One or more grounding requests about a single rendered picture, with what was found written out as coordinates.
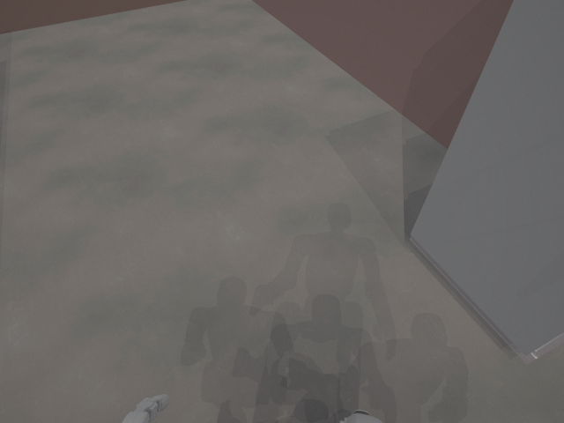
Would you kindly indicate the robot left hand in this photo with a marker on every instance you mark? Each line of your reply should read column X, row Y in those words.
column 147, row 409

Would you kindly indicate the fridge door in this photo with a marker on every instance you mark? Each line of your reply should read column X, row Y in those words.
column 494, row 216

